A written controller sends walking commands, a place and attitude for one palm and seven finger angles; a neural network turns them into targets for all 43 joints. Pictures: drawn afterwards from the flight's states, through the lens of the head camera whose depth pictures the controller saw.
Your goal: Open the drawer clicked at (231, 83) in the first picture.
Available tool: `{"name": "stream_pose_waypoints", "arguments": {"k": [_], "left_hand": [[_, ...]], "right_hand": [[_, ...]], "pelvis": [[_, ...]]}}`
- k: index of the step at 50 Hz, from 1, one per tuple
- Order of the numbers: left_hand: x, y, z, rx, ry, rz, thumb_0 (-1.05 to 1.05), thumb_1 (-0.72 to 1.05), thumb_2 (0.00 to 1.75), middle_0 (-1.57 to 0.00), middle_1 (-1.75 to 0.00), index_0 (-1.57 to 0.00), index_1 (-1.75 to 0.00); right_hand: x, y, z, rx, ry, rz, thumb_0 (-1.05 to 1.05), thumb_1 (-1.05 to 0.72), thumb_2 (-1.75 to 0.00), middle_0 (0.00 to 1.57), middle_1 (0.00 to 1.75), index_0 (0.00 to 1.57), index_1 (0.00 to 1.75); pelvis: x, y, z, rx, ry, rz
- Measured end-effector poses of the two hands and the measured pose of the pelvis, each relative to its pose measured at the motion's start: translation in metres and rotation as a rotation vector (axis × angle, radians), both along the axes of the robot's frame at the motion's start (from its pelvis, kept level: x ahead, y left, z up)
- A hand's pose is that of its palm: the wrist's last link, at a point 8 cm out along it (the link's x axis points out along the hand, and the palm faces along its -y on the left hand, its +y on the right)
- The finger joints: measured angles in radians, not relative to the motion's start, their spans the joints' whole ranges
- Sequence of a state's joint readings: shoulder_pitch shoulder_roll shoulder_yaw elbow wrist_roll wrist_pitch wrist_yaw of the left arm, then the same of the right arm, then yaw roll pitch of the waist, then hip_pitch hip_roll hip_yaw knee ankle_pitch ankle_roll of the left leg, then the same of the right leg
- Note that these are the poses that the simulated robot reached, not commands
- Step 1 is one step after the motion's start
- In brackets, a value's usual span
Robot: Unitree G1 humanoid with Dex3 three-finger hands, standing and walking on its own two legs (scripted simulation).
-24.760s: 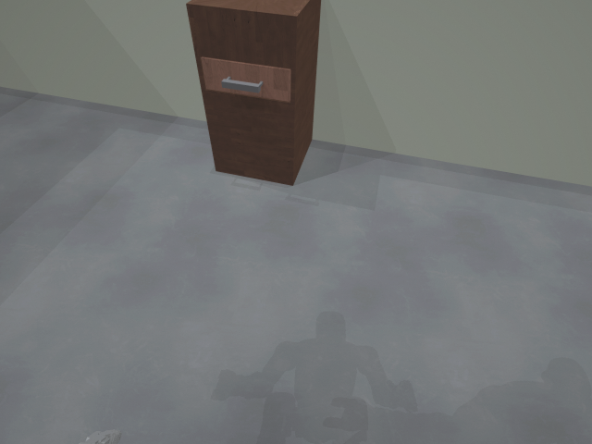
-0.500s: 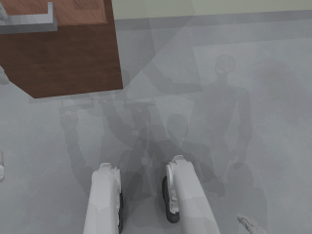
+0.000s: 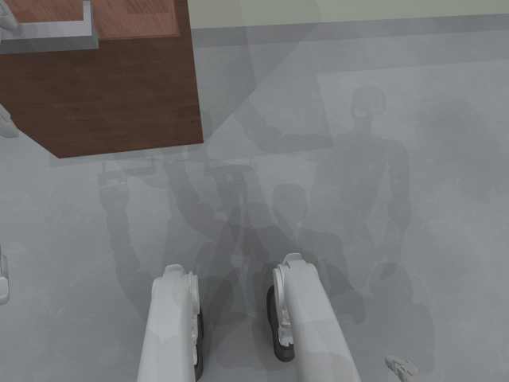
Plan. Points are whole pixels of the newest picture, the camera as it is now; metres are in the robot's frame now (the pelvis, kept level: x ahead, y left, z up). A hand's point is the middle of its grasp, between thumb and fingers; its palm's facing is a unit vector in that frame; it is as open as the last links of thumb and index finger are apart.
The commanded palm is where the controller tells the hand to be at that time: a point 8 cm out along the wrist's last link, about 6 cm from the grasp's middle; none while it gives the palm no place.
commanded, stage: lift the fingers back up to retry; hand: left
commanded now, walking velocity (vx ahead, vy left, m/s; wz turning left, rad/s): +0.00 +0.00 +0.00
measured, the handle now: (34, 24) +0.63 +0.30 +0.00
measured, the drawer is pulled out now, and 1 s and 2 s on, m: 0.00 0.00 0.00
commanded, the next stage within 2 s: re-aim the fingers above the handle in 0.58 s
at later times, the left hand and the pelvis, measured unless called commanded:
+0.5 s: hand out of the picture +0.53 +0.33 +0.07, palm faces -0.09 -0.01 -1.00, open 13.8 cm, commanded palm +0.54 +0.31 +0.11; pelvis +0.04 +0.00 +0.08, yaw +1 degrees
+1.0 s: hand out of the picture +0.53 +0.33 +0.06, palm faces -0.06 +0.02 -1.00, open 13.8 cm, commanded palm +0.53 +0.30 +0.11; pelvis +0.03 -0.01 +0.08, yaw +1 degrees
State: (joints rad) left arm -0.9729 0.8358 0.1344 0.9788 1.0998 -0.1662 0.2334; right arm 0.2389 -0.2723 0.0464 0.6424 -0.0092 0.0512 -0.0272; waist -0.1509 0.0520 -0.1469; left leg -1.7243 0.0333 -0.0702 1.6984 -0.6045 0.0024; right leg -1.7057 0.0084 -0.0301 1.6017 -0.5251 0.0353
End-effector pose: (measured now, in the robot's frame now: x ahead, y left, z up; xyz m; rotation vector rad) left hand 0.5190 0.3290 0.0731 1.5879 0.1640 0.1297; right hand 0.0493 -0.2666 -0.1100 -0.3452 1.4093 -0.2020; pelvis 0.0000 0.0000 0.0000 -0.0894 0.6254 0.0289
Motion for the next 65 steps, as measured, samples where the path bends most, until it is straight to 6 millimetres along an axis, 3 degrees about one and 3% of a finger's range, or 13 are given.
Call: {"name": "stream_pose_waypoints", "arguments": {"k": [8,22,28,36,43,49,57,65], "left_hand": [[-0.004,0.0,0.009,-0.022,0.057,-0.009,0.0,-0.49,0.3,-0.3,-1.2,-0.29,-1.21],[-0.001,0.003,0.05,-0.019,0.021,0.008,0.0,-0.49,0.3,-0.32,-1.2,-0.32,-1.2],[-0.003,-0.005,0.047,-0.04,0.101,0.007,0.0,-0.49,0.3,-0.32,-1.2,-0.32,-1.2],[-0.004,-0.011,0.046,-0.051,0.026,-0.053,0.0,-0.49,0.3,-0.32,-1.2,-0.32,-1.2],[-0.012,-0.004,0.038,0.001,0.005,0.006,0.0,-0.49,0.3,-0.32,-1.2,-0.32,-1.2],[-0.011,-0.006,0.04,0.002,0.039,0.028,0.0,-0.49,0.3,-0.32,-1.2,-0.32,-1.2],[0.004,-0.021,0.054,-0.025,0.035,-0.007,0.0,-0.49,0.3,-0.32,-1.2,-0.32,-1.2],[0.003,-0.011,0.037,-0.013,0.086,0.007,0.0,-0.49,0.3,-0.32,-1.2,-0.32,-1.2]], "right_hand": [[0.002,0.003,0.031,-0.007,0.017,-0.016,0.01,-0.91,-0.9,0.21,0.3,0.21,0.3],[0.02,-0.004,0.078,-0.023,0.038,-0.016,0.01,-0.9,-0.9,0.21,0.3,0.2,0.3],[0.031,-0.005,0.09,-0.021,0.013,-0.012,0.01,-0.9,-0.9,0.21,0.3,0.21,0.3],[0.036,-0.013,0.083,-0.032,0.005,-0.005,0.01,-0.9,-0.9,0.21,0.3,0.2,0.3],[0.037,-0.013,0.069,-0.004,0.017,0.006,0.01,-0.91,-0.9,0.2,0.3,0.2,0.3],[0.034,-0.01,0.069,0.0,0.006,0.004,0.01,-0.91,-0.9,0.21,0.3,0.2,0.3],[0.023,-0.012,0.081,-0.025,-0.01,-0.017,0.01,-0.9,-0.9,0.21,0.3,0.21,0.3],[0.005,-0.014,0.078,-0.032,0.03,-0.03,0.01,-0.9,-0.9,0.21,0.3,0.2,0.3]], "pelvis": [[0.012,0.002,0.028,-0.004,-0.013,0.004],[0.037,0.002,0.073,0.001,-0.053,0.013],[0.043,0.001,0.086,0.012,-0.068,0.009],[0.044,-0.002,0.08,0.016,-0.057,0.001],[0.039,-0.003,0.073,0.022,-0.05,0.002],[0.035,-0.005,0.075,0.022,-0.052,0.009],[0.034,-0.006,0.078,0.017,-0.062,0.01],[0.032,-0.003,0.072,0.02,-0.049,-0.003]]}}
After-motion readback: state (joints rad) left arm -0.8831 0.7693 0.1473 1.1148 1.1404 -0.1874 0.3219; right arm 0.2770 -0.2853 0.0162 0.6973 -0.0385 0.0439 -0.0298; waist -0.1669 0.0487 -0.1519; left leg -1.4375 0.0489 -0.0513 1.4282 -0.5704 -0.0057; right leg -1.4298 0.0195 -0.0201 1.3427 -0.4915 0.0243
